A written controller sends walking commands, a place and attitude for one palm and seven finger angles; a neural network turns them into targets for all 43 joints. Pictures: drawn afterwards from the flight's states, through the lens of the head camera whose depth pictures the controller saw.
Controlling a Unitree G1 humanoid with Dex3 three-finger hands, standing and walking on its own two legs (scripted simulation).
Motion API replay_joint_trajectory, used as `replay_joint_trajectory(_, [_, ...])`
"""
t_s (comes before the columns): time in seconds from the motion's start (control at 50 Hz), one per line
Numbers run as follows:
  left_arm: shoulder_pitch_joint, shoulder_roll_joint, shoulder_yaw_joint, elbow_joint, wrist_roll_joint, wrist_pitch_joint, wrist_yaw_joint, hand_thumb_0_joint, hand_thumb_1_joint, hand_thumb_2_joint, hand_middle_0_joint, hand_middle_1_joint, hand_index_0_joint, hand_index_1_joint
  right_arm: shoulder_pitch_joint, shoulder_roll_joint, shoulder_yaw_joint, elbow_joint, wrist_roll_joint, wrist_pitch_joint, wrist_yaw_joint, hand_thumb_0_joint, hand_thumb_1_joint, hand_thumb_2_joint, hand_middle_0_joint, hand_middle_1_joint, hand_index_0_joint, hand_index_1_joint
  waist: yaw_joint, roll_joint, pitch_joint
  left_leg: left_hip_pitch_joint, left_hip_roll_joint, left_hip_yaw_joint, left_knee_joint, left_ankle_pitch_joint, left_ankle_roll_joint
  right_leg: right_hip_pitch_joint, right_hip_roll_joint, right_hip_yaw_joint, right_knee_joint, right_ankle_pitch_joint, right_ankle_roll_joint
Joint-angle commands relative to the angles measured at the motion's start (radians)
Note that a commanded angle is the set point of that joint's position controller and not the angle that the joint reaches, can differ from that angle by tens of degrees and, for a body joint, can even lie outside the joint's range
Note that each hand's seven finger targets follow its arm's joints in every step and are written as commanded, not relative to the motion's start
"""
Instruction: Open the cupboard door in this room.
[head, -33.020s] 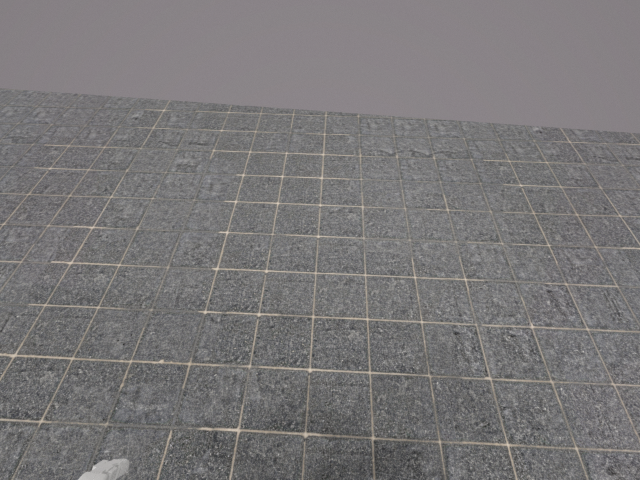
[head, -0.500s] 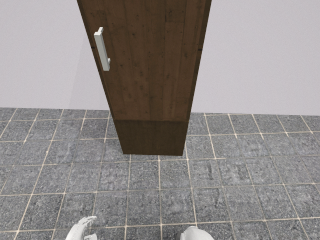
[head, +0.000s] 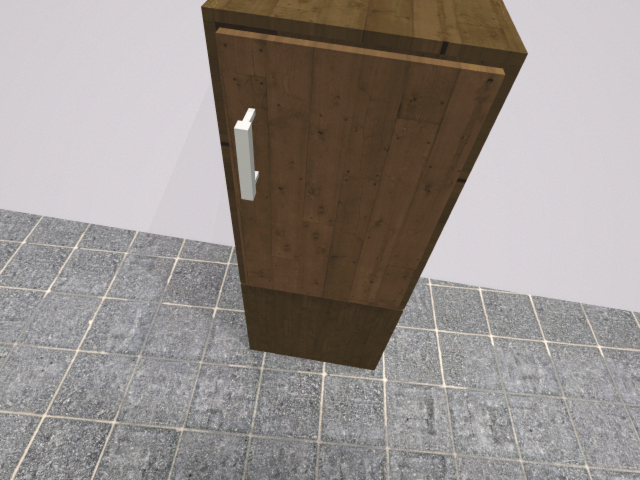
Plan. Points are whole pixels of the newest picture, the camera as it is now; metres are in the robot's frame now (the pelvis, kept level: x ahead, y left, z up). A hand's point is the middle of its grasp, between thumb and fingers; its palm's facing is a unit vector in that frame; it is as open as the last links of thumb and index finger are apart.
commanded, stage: come to a stop and stand still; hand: left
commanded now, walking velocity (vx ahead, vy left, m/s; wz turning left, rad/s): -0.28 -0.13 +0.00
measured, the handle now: (249, 155) +0.55 +0.18 +0.08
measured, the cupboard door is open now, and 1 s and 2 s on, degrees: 0 0 0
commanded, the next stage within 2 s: look again from close up in 0.70 s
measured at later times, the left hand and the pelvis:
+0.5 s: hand out of the picture +0.02 +0.13 -0.16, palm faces +0.00 -0.97 -0.24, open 7.4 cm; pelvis -0.03 -0.06 +0.00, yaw -1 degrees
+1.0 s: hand out of the picture -0.04 +0.13 -0.17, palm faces +0.00 -0.97 -0.23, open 7.4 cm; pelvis -0.03 -0.05 +0.00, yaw -1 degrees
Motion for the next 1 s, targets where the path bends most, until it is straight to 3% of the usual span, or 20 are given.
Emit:
replay_joint_trajectory(0.0, [0.064,0.086,0.007,-0.047,-0.003,0.009,0.006,0.000,0.900,0.900,-0.200,-0.300,-0.200,-0.300,0.091,-0.178,-0.045,-0.016,0.005,0.013,-0.036,0.000,-0.900,-0.900,0.200,0.300,0.200,0.300,-0.049,0.252,-0.060,0.247,0.308,-0.242,-0.157,0.938,0.148,-0.182,-0.029,0.082,0.232,-0.148,0.008])
replay_joint_trajectory(0.06, [0.028,0.093,0.027,-0.079,0.003,0.018,0.003,0.000,0.900,0.900,-0.200,-0.300,-0.200,-0.300,0.091,-0.210,-0.076,-0.034,0.001,0.030,-0.040,0.000,-0.900,-0.900,0.200,0.300,0.200,0.300,-0.069,0.169,-0.125,0.326,0.325,-0.214,-0.107,0.963,0.173,-0.269,-0.008,0.107,0.393,-0.175,0.013])
replay_joint_trajectory(0.14, [0.005,0.073,0.045,-0.127,0.005,0.034,-0.001,0.000,0.900,0.900,-0.200,-0.300,-0.200,-0.300,0.023,-0.209,-0.092,-0.071,-0.006,0.040,-0.030,0.000,-0.900,-0.900,0.200,0.300,0.200,0.300,-0.057,0.176,-0.145,0.235,0.308,-0.168,-0.120,0.703,0.158,-0.272,-0.005,0.122,0.451,-0.146,0.027])
replay_joint_trajectory(0.22, [0.049,0.057,0.036,-0.128,0.005,0.027,-0.006,0.000,0.900,0.900,-0.200,-0.300,-0.200,-0.300,-0.048,-0.203,-0.092,-0.095,-0.010,0.044,-0.012,0.000,-0.900,-0.900,0.200,0.300,0.200,0.300,-0.028,0.231,-0.144,0.101,0.261,-0.155,-0.129,0.401,0.119,-0.103,-0.004,0.063,0.177,-0.051,0.012])
replay_joint_trajectory(0.26, [0.102,0.084,0.036,-0.108,0.011,0.013,-0.006,0.000,0.900,0.900,-0.200,-0.300,-0.200,-0.300,-0.043,-0.182,-0.088,-0.094,-0.002,0.049,-0.003,0.000,-0.900,-0.900,0.200,0.300,0.200,0.300,-0.003,0.162,-0.130,-0.006,0.190,-0.135,-0.057,0.165,0.058,0.041,-0.002,0.045,-0.071,0.143,0.012])
replay_joint_trajectory(0.28, [0.091,0.142,0.041,-0.116,0.021,0.005,-0.002,0.000,0.900,0.900,-0.200,-0.300,-0.200,-0.300,-0.024,-0.129,-0.081,-0.100,0.007,0.052,0.004,0.000,-0.900,-0.900,0.200,0.300,0.200,0.300,-0.007,-0.020,-0.099,-0.089,0.098,-0.081,0.058,-0.052,0.000,0.051,-0.112,0.179,-0.207,0.176,-0.014])
replay_joint_trajectory(0.3, [0.012,0.207,0.040,-0.142,0.024,0.001,-0.001,0.000,0.900,0.900,-0.200,-0.300,-0.200,-0.300,-0.020,-0.066,-0.064,-0.121,0.012,0.060,0.013,0.000,-0.900,-0.900,0.200,0.300,0.200,0.300,-0.036,-0.229,-0.026,-0.151,-0.010,-0.024,0.171,-0.278,-0.050,-0.054,-0.288,0.368,-0.293,0.172,-0.101])
replay_joint_trajectory(0.32, [-0.029,0.222,0.035,-0.169,0.021,0.007,-0.004,0.000,0.900,0.900,-0.200,-0.300,-0.200,-0.300,-0.048,-0.086,-0.064,-0.126,0.008,0.071,0.017,0.000,-0.900,-0.900,0.200,0.300,0.200,0.300,-0.019,-0.133,-0.017,-0.067,-0.011,-0.080,0.276,-0.327,-0.040,-0.198,-0.316,0.348,-0.321,0.077,-0.156])
replay_joint_trajectory(0.36, [-0.088,0.197,0.041,-0.169,0.019,0.001,0.001,0.000,0.900,0.900,-0.200,-0.300,-0.200,-0.300,-0.032,-0.103,-0.066,-0.112,0.001,0.084,0.014,0.000,-0.900,-0.900,0.200,0.300,0.200,0.300,-0.037,-0.236,0.029,-0.103,0.002,-0.120,0.386,-0.277,-0.025,-0.234,-0.268,0.366,-0.334,0.016,-0.166])
replay_joint_trajectory(0.4, [-0.124,0.166,0.033,-0.176,0.017,-0.001,-0.002,0.000,0.900,0.900,-0.200,-0.300,-0.200,-0.300,0.030,-0.104,-0.062,-0.067,0.003,0.070,0.015,0.000,-0.900,-0.900,0.200,0.300,0.200,0.300,-0.059,-0.145,0.019,-0.095,-0.001,-0.093,0.421,-0.217,-0.032,-0.176,-0.207,0.262,-0.279,0.152,-0.158])
replay_joint_trajectory(0.5, [-0.043,0.162,0.033,-0.132,0.010,-0.010,0.000,0.000,0.900,0.900,-0.200,-0.300,-0.200,-0.300,0.070,-0.072,-0.037,-0.038,0.006,0.046,0.005,0.000,-0.900,-0.900,0.200,0.300,0.200,0.300,-0.029,-0.067,-0.033,-0.004,-0.007,-0.064,0.095,-0.174,-0.045,-0.031,-0.191,0.262,-0.222,0.296,-0.173])
replay_joint_trajectory(0.54, [-0.049,0.142,0.026,-0.113,-0.004,-0.011,0.001,0.000,0.900,0.900,-0.200,-0.300,-0.200,-0.300,0.136,-0.071,-0.027,-0.004,0.006,0.028,-0.002,0.000,-0.900,-0.900,0.200,0.300,0.200,0.300,-0.051,-0.023,-0.063,0.140,0.005,-0.096,-0.135,0.008,-0.036,-0.054,-0.152,0.228,-0.165,0.263,-0.116])
replay_joint_trajectory(0.56, [-0.029,0.108,0.019,-0.109,-0.009,-0.009,-0.003,0.000,0.900,0.900,-0.200,-0.300,-0.200,-0.300,0.141,-0.096,-0.026,0.004,0.005,0.018,-0.004,0.000,-0.900,-0.900,0.200,0.300,0.200,0.300,-0.035,0.072,-0.063,0.170,0.077,-0.199,-0.176,0.100,-0.007,-0.089,-0.086,0.184,-0.130,0.184,-0.074])
replay_joint_trajectory(0.58, [-0.015,0.082,0.014,-0.108,-0.010,-0.007,-0.004,0.000,0.900,0.900,-0.200,-0.300,-0.200,-0.300,0.119,-0.131,-0.025,-0.002,0.001,0.012,-0.006,0.000,-0.900,-0.900,0.200,0.300,0.200,0.300,-0.014,0.133,-0.050,0.109,0.140,-0.252,-0.195,0.131,0.023,-0.058,-0.046,0.156,-0.139,0.164,-0.044])
replay_joint_trajectory(0.62, [-0.039,0.079,0.005,-0.081,-0.006,-0.007,-0.004,0.000,0.900,0.900,-0.200,-0.300,-0.200,-0.300,0.084,-0.119,-0.019,0.013,0.005,0.005,-0.014,0.000,-0.900,-0.900,0.200,0.300,0.200,0.300,-0.011,0.228,-0.041,0.042,0.138,-0.246,-0.242,0.146,0.034,0.045,-0.040,0.094,-0.129,0.217,-0.015])
replay_joint_trajectory(0.7, [-0.011,0.084,-0.004,-0.042,-0.007,-0.012,-0.005,0.000,0.900,0.900,-0.200,-0.300,-0.200,-0.300,0.123,-0.088,-0.013,0.034,0.007,0.008,-0.015,0.000,-0.900,-0.900,0.200,0.300,0.200,0.300,-0.019,0.132,-0.026,0.060,0.082,-0.178,-0.235,0.054,-0.002,0.077,-0.065,0.122,-0.193,0.253,-0.031])
replay_joint_trajectory(0.72, [0.077,0.102,-0.013,-0.015,0.004,-0.028,0.045,0.000,0.900,0.900,-0.200,-0.300,-0.200,-0.300,0.051,-0.127,-0.014,-0.031,0.014,-0.005,-0.007,0.000,-0.900,-0.900,0.200,0.300,0.200,0.300,0.002,0.152,-0.002,0.058,0.075,-0.088,-0.027,0.147,-0.029,0.005,-0.113,0.173,-0.134,0.543,-0.044])
replay_joint_trajectory(0.74, [0.029,0.141,-0.011,-0.057,0.001,-0.041,0.035,0.000,0.900,0.900,-0.200,-0.300,-0.200,-0.300,0.142,-0.068,-0.006,-0.048,0.005,0.005,-0.003,0.000,-0.900,-0.900,0.200,0.300,0.200,0.300,-0.058,0.166,-0.077,0.054,0.018,-0.105,-0.045,-0.039,-0.029,0.026,-0.142,0.219,-0.138,0.388,-0.078])
replay_joint_trajectory(0.78, [-0.010,0.124,-0.012,-0.077,0.003,-0.041,0.017,0.000,0.900,0.900,-0.200,-0.300,-0.200,-0.300,0.187,-0.070,0.002,-0.061,-0.003,0.008,0.005,0.000,-0.900,-0.900,0.200,0.300,0.200,0.300,-0.066,0.099,-0.053,0.051,0.035,-0.123,-0.076,-0.040,-0.008,-0.050,-0.094,0.174,-0.138,0.087,-0.080])
replay_joint_trajectory(0.98, [0.037,0.073,-0.020,-0.046,-0.001,-0.035,0.003,0.000,0.900,0.900,-0.200,-0.300,-0.200,-0.300,0.204,-0.106,0.014,-0.045,0.000,-0.015,-0.010,0.000,-0.900,-0.900,0.200,0.300,0.200,0.300,-0.045,0.042,0.023,0.045,0.058,-0.149,-0.173,0.075,0.020,-0.019,-0.057,0.142,-0.107,0.225,-0.055])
